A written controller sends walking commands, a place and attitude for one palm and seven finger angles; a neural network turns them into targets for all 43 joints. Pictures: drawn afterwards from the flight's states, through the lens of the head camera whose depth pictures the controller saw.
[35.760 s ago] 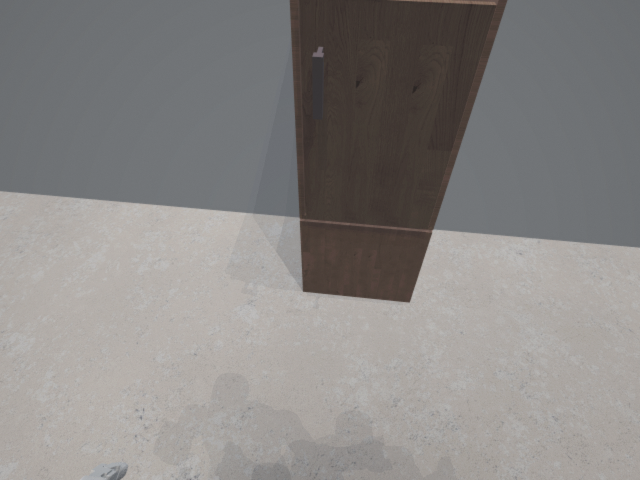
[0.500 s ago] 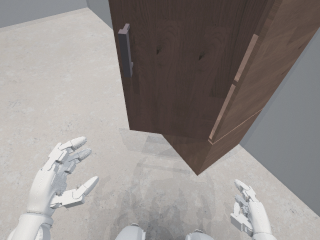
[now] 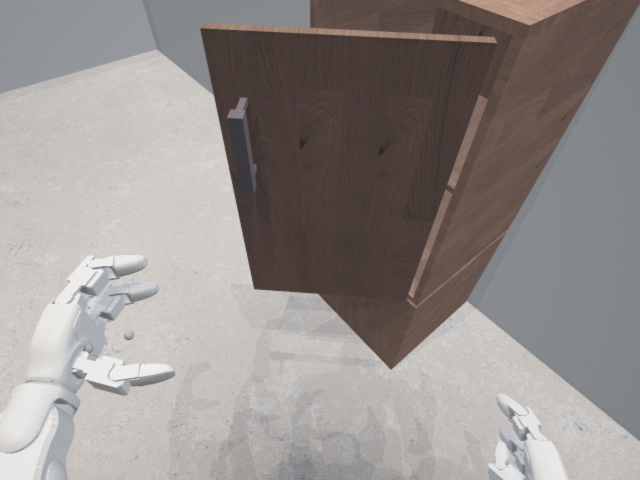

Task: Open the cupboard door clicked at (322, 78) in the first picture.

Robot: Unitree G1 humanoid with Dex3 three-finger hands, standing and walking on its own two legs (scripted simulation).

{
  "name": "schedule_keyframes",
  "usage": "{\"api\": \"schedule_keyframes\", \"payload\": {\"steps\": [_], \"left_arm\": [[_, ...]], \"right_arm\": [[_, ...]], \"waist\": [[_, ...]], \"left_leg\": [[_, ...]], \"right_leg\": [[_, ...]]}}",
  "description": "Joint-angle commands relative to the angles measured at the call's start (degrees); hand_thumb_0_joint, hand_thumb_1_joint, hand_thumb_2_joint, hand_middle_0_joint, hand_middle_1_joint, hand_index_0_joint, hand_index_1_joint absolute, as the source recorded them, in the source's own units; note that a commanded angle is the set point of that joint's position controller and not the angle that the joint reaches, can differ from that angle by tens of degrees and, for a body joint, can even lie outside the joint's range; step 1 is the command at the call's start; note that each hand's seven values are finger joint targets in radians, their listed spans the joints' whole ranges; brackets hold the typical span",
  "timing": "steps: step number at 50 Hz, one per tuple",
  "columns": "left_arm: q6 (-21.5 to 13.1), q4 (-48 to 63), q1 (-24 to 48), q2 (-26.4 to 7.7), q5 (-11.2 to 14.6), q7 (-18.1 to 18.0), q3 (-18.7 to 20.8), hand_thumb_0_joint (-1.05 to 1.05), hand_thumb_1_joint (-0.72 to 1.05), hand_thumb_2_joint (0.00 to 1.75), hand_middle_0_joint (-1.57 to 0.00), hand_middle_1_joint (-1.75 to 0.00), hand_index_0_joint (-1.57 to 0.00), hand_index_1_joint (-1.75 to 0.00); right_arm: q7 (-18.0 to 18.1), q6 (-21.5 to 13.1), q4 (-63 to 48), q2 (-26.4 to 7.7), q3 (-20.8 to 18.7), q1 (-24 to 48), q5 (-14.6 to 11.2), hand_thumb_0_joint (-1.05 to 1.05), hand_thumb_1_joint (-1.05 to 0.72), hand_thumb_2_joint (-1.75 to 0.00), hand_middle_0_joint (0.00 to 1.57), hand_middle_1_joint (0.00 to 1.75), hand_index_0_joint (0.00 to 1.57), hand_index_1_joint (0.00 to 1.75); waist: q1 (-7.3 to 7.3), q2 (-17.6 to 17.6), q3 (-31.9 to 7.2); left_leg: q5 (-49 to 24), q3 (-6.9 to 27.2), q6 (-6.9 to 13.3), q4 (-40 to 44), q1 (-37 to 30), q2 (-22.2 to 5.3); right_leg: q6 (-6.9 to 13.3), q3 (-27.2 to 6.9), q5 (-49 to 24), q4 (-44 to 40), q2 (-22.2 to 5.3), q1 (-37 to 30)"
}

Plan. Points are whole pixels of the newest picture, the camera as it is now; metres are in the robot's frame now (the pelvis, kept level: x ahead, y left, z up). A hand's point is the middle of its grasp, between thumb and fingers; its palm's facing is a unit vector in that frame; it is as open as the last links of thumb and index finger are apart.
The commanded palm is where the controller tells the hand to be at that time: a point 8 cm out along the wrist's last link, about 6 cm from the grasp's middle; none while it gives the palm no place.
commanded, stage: raise the hand with hooked fingers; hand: left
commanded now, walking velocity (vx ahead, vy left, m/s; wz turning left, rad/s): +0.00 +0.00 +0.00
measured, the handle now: (245, 147) +0.54 +0.15 +0.12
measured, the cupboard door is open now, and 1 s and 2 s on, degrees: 46 46 46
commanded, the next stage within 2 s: move the hooked fingers beside the handle in 0.98 s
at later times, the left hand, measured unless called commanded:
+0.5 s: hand (92, 260) +0.30 +0.27 +0.15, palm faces +0.07 -1.00 -0.04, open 14.0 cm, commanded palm +0.27 +0.31 +0.14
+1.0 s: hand (105, 257) +0.30 +0.25 +0.15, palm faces +0.07 -1.00 -0.05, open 14.0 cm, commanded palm +0.27 +0.30 +0.14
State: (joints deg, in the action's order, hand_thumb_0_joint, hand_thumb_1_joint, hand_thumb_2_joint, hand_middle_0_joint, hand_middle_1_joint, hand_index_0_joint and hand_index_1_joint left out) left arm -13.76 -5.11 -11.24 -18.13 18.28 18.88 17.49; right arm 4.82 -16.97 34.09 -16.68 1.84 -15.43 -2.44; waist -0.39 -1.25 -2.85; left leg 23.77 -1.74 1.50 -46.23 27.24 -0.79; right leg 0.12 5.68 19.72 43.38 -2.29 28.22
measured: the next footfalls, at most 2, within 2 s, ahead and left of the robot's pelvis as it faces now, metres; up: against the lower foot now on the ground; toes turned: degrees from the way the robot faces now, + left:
none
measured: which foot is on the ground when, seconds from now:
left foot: down 0.00-1.00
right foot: down 0.00-1.00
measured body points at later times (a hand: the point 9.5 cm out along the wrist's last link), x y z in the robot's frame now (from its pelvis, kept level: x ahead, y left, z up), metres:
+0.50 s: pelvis +0.01 -0.01 +0.02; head +0.02 -0.02 +0.47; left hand +0.29 +0.32 +0.15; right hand +0.18 -0.25 -0.06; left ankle +0.00 +0.10 -0.71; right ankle +0.03 -0.12 -0.71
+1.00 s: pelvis +0.01 -0.02 +0.02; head +0.01 -0.04 +0.47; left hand +0.30 +0.31 +0.15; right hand +0.17 -0.26 -0.06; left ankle +0.00 +0.10 -0.71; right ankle +0.03 -0.12 -0.71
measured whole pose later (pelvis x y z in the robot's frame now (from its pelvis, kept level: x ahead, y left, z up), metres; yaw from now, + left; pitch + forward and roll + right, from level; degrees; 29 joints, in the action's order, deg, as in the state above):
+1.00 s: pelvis +0.01 -0.02 +0.02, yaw -1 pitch +1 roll +0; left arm -4.9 -22.2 7.6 -24.0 18.3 26.2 26.0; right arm 6.9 -14.8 35.9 -16.2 4.0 -15.0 -3.3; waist -1.3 -2.5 -0.8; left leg 18.5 -2.3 0.2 -33.7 16.1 -1.1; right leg 1.3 5.2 15.7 33.2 -1.2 18.4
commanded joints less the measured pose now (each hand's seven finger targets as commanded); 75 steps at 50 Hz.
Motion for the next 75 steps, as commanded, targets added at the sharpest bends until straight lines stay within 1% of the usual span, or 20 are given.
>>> {"api": "schedule_keyframes", "payload": {"steps": [1, 10, 11, 18, 22, 24, 27, 35, 37, 39, 42, 47, 50, 52, 54, 57, 60, 62, 70, 75], "left_arm": [[-1.9, 10.1, 12.6, -11.6, 1.0, 1.4, 5.9, 0.0, -0.43, 0.33, -0.29, -1.15, -0.29, -1.15], [3.0, 3.8, 22.1, -15.9, 1.9, 5.1, 9.5, 0.0, -0.5, 0.3, -0.3, -1.2, -0.3, -1.2], [3.4, 2.7, 23.1, -16.1, 2.1, 5.4, 9.8, 0.0, -0.5, 0.3, -0.3, -1.2, -0.3, -1.2], [4.7, 0.1, 30.7, -20.8, 2.2, 7.6, 12.5, 0.0, -0.5, 0.3, -0.3, -1.2, -0.3, -1.2], [5.7, -3.7, 33.2, -22.9, 2.2, 8.2, 13.9, 0.0, -0.5, 0.3, -0.3, -1.2, -0.3, -1.2], [5.9, -3.7, 36.0, -23.6, 1.8, 8.5, 13.9, 0.0, -0.5, 0.3, -0.3, -1.2, -0.3, -1.2], [7.1, -7.8, 30.8, -21.2, 2.4, 9.4, 12.7, 0.0, -0.5, 0.3, -0.3, -1.2, -0.3, -1.2], [5.8, -2.6, 32.7, -23.3, 1.6, 7.3, 14.9, 0.0, -0.5, 0.3, -0.3, -1.2, -0.3, -1.2], [4.9, -1.5, 33.1, -24.0, 1.4, 6.5, 15.3, 0.0, -0.5, 0.3, -0.3, -1.2, -0.3, -1.2], [4.6, -1.7, 34.2, -22.7, 1.0, 6.5, 14.2, 0.0, -0.5, 0.3, -0.3, -1.2, -0.3, -1.2], [4.7, -3.9, 33.5, -22.4, 1.1, 6.6, 13.8, 0.0, -0.5, 0.3, -0.3, -1.2, -0.3, -1.2], [5.3, -5.1, 34.0, -22.2, 1.3, 7.7, 13.3, 0.0, -0.5, 0.3, -0.3, -1.2, -0.3, -1.2], [4.9, -3.2, 34.7, -22.3, 1.2, 7.7, 13.5, 0.0, -0.5, 0.3, -0.3, -1.2, -0.3, -1.2], [4.9, -4.2, 33.7, -22.5, 1.3, 7.5, 13.6, 0.0, -0.5, 0.3, -0.3, -1.2, -0.3, -1.2], [5.2, -6.1, 33.6, -21.8, 1.4, 7.6, 13.4, 0.0, -0.5, 0.3, -0.3, -1.2, -0.3, -1.2], [5.0, -7.4, 37.9, -23.0, 1.2, 7.7, 13.2, 0.0, -0.5, 0.3, -0.3, -1.2, -0.3, -1.2], [4.3, -7.7, 42.3, -22.2, 0.5, 7.8, 11.7, 0.0, -0.5, 0.3, -0.3, -1.2, -0.3, -1.2], [4.0, -9.2, 43.9, -21.8, 0.4, 7.8, 10.3, 0.0, -0.5, 0.3, -0.3, -1.2, -0.3, -1.2], [3.1, -18.9, 50.5, -26.8, -1.0, 7.9, 13.0, 0.0, -0.5, 0.3, -0.3, -1.2, -0.3, -1.2], [2.0, -22.8, 52.4, -26.4, -1.3, 7.9, 12.2, 0.0, -0.5, 0.3, -0.3, -1.2, -0.3, -1.2]], "right_arm": [[0.9, -3.1, -7.9, -6.6, -2.4, 4.1, -0.4, 0.0, -0.9, -0.9, 0.2, 0.3, 0.2, 0.3], [1.8, -1.9, -7.6, -6.6, -1.3, 4.8, -0.5, 0.0, -0.9, -0.9, 0.2, 0.3, 0.2, 0.3], [1.9, -1.8, -7.5, -6.7, -1.3, 4.9, -0.6, 0.0, -0.9, -0.9, 0.2, 0.3, 0.2, 0.3], [2.4, -1.2, -7.2, -6.7, -0.9, 5.5, -0.6, 0.0, -0.9, -0.9, 0.2, 0.3, 0.2, 0.3], [2.6, -0.8, -6.7, -7.0, -0.9, 5.2, -0.8, 0.0, -0.9, -0.9, 0.2, 0.3, 0.2, 0.3], [2.8, -0.8, -6.8, -6.9, -1.0, 5.3, -0.9, 0.0, -0.9, -0.9, 0.2, 0.3, 0.2, 0.3], [2.4, -0.7, -7.2, -7.2, -1.1, 4.6, -0.9, 0.0, -0.9, -0.9, 0.2, 0.3, 0.2, 0.3], [2.0, -0.6, -7.7, -6.9, -1.5, 4.6, -0.8, 0.0, -0.9, -0.9, 0.2, 0.3, 0.2, 0.3], [2.1, -0.8, -7.3, -7.0, -1.6, 4.4, -0.6, 0.0, -0.9, -0.9, 0.2, 0.3, 0.2, 0.3], [2.3, -0.9, -7.1, -6.7, -1.4, 4.6, -0.7, 0.0, -0.9, -0.9, 0.2, 0.3, 0.2, 0.3], [2.7, -1.0, -6.6, -7.0, -1.5, 4.5, -0.8, 0.0, -0.9, -0.9, 0.2, 0.3, 0.2, 0.3], [2.9, -1.2, -6.6, -7.1, -1.3, 5.0, -0.9, 0.0, -0.9, -0.9, 0.2, 0.3, 0.2, 0.3], [2.9, -1.3, -6.7, -6.7, -1.3, 5.1, -0.8, 0.0, -0.9, -0.9, 0.2, 0.3, 0.2, 0.3], [2.9, -1.3, -6.5, -6.9, -1.2, 4.8, -0.8, 0.0, -0.9, -0.9, 0.2, 0.3, 0.2, 0.3], [2.9, -1.2, -6.5, -6.9, -1.2, 5.2, -0.9, 0.0, -0.9, -0.9, 0.2, 0.3, 0.2, 0.3], [3.1, -1.0, -6.0, -7.2, -1.2, 5.0, -0.9, 0.0, -0.9, -0.9, 0.2, 0.3, 0.2, 0.3], [3.4, -0.9, -5.7, -6.9, -1.2, 4.6, -1.1, 0.0, -0.9, -0.9, 0.2, 0.3, 0.2, 0.3], [3.5, -0.9, -5.5, -7.2, -1.1, 4.3, -1.0, 0.0, -0.9, -0.9, 0.2, 0.3, 0.2, 0.3], [3.1, 0.5, -4.8, -8.0, -1.4, 2.0, -0.8, 0.0, -0.9, -0.9, 0.2, 0.3, 0.2, 0.3], [2.4, 1.4, -4.9, -8.4, -1.7, 0.3, -0.8, 0.0, -0.9, -0.9, 0.2, 0.3, 0.2, 0.3]], "waist": [[-0.39, -3.6, -9.0], [-0.78, -3.0, -9.0], [-0.57, -1.0, -8.2], [-0.79, -3.4, -10.3], [-0.89, -1.9, -9.3], [-0.79, -4.6, -10.1], [-1.35, -0.4, -9.4], [-1.8, -4.6, -11.1], [-1.69, -2.3, -11.0], [-1.26, -4.8, -10.4], [-0.99, -0.8, -8.6], [-1.06, -1.0, -9.0], [-1.13, -4.3, -11.1], [-1.03, -0.9, -9.7], [-1.02, -1.3, -7.8], [-0.23, -0.4, -7.7], [0.53, -3.6, -9.9], [0.97, -1.3, -9.0], [0.84, -1.6, -12.3], [1.28, -1.7, -12.8]], "left_leg": [[-14.1, 3.9, -1.1, 10.9, -5.3, 0.5], [-17.3, 3.7, -0.9, 13.3, -9.0, 0.7], [-16.4, 3.8, -0.7, 13.5, -8.4, 0.7], [-17.8, 3.2, -0.4, 14.5, -10.9, 0.9], [-17.7, 3.1, -0.2, 15.1, -10.9, 0.7], [-18.0, 3.1, -0.2, 15.9, -12.3, 0.9], [-18.7, 2.9, -0.1, 15.9, -11.3, 0.8], [-19.2, 2.3, -0.2, 16.8, -12.9, 0.9], [-19.8, 2.4, 0.0, 16.8, -13.5, 0.7], [-18.5, 2.1, -0.1, 17.3, -13.8, 0.9], [-16.3, 2.1, 0.2, 17.5, -12.9, 0.6], [-15.7, 2.0, 0.3, 17.2, -12.6, 0.8], [-17.8, 1.9, 0.2, 17.0, -13.9, 1.0], [-17.6, 1.9, 0.2, 16.8, -13.0, 0.8], [-15.2, 1.9, 0.1, 17.2, -11.8, 1.0], [-14.5, 1.7, 0.3, 16.6, -11.4, 1.0], [-14.9, 1.8, 0.2, 16.6, -12.9, 1.1], [-14.2, 1.9, 0.3, 16.2, -12.2, 0.8], [-14.6, 2.0, 0.2, 15.2, -9.1, 1.1], [-14.8, 1.8, 0.2, 14.7, -8.1, 1.0]], "right_leg": [[1.3, -1.3, -9.4, -6.8, 2.5, -7.8], [1.5, -1.7, -13.9, -9.7, 2.7, -11.7], [1.3, -1.8, -13.2, -10.2, 2.7, -11.8], [1.5, -2.9, -15.2, -12.0, 2.3, -14.7], [1.4, -3.3, -15.2, -13.0, 2.2, -15.1], [1.5, -3.2, -15.3, -13.3, 2.0, -15.3], [1.4, -3.1, -16.5, -13.3, 2.1, -15.7], [1.5, -3.1, -16.4, -13.5, 2.0, -15.9], [1.4, -3.2, -17.0, -13.7, 2.1, -16.3], [1.4, -3.3, -16.0, -14.0, 2.0, -15.6], [1.2, -3.4, -13.8, -14.8, 1.9, -15.2], [1.1, -3.9, -13.4, -14.8, 1.7, -15.5], [1.2, -3.8, -16.0, -14.3, 1.7, -16.1], [1.1, -3.8, -16.0, -14.4, 1.8, -16.1], [1.0, -3.9, -13.6, -14.8, 1.7, -14.7], [0.8, -4.7, -12.8, -15.0, 1.4, -14.4], [1.0, -4.2, -13.2, -14.6, 1.5, -14.0], [1.0, -4.6, -12.4, -14.7, 1.5, -13.2], [1.2, -5.1, -13.0, -13.2, 1.1, -14.2], [1.2, -5.0, -13.7, -12.6, 1.3, -12.8]]}}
